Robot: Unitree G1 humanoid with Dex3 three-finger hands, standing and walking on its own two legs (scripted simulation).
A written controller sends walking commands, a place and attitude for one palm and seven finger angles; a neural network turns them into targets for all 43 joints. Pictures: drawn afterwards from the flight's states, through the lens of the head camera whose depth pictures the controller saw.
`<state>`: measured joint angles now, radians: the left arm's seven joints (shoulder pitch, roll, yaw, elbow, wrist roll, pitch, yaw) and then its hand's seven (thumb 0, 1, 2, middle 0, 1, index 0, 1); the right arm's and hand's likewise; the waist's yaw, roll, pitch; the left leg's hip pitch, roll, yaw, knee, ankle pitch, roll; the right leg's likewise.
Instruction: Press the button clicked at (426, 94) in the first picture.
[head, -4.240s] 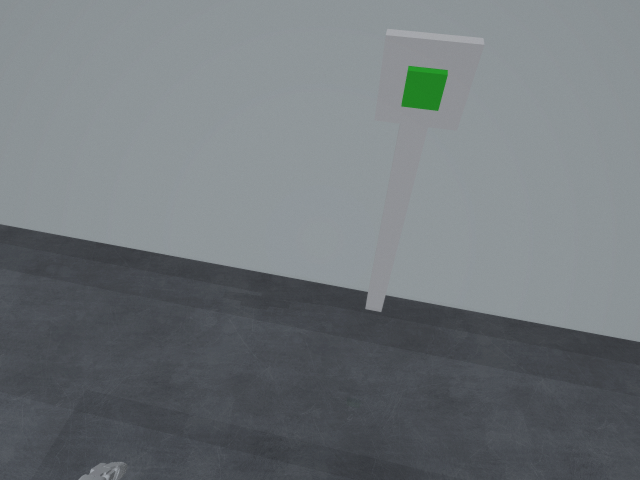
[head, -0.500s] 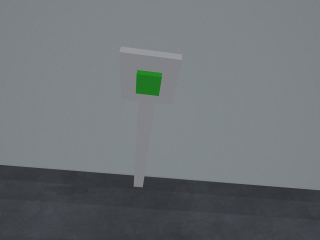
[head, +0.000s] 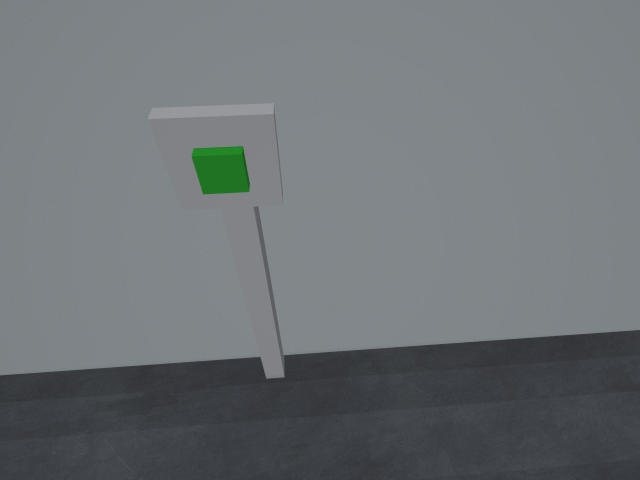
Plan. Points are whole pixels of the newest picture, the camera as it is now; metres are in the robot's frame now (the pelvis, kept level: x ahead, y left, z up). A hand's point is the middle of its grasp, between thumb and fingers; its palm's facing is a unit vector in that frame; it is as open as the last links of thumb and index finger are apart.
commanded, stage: come to a stop and stand still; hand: left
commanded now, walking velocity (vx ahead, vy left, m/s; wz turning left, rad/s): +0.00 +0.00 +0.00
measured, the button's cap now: (222, 169) +0.53 +0.16 +0.11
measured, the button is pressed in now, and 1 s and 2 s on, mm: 0 0 0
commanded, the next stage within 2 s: look again from close up in 0.50 s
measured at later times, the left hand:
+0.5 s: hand out of the picture -0.03 +0.10 -0.18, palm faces +0.09 -0.99 -0.13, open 7.4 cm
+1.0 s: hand out of the picture +0.02 +0.22 -0.17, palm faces +0.00 -0.97 -0.25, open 7.4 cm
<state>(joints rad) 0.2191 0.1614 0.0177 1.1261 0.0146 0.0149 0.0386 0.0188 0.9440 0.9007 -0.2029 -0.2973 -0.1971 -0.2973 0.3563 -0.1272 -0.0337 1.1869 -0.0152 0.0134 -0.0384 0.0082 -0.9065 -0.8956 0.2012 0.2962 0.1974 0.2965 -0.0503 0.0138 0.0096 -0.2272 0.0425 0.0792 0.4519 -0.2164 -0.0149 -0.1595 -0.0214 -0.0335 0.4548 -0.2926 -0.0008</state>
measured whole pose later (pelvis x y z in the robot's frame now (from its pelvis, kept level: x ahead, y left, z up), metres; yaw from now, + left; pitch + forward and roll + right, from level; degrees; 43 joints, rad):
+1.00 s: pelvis +0.00 +0.02 +0.00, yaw -1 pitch +0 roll +0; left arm 0.29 0.21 -0.01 1.05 0.02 0.01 0.04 0.01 0.91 0.90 -0.20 -0.30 -0.20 -0.30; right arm 0.28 -0.18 0.00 1.02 -0.02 -0.01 -0.02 0.01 -0.94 -0.90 0.20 0.30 0.20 0.30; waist 0.00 0.01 -0.01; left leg -0.25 -0.01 0.07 0.52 -0.26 0.04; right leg -0.19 -0.04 -0.02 0.52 -0.33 0.02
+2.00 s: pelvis +0.10 -0.10 -0.02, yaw +5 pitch +1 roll +1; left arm 0.25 0.16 0.02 1.01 0.03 -0.02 0.02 0.01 0.92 0.90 -0.20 -0.30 -0.20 -0.30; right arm 0.24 -0.18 -0.05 1.04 -0.02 0.03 -0.03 0.01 -0.91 -0.90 0.20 0.30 0.20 0.30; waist 0.00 0.02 0.06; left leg -0.33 0.06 0.02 0.83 -0.55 -0.03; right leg -0.38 -0.07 -0.08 0.69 -0.34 -0.01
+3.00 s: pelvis +0.05 -0.10 +0.00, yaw +7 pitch -2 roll +0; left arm 0.20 0.29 0.01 0.99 0.01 -0.01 0.02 0.01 0.90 0.90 -0.21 -0.30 -0.20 -0.30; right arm 0.24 -0.30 -0.02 1.01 -0.02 -0.01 -0.02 0.01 -0.91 -0.90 0.20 0.30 0.20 0.30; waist -0.02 0.01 0.01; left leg -0.23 0.01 0.05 0.51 -0.24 0.01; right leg -0.17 0.01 -0.06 0.51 -0.31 -0.04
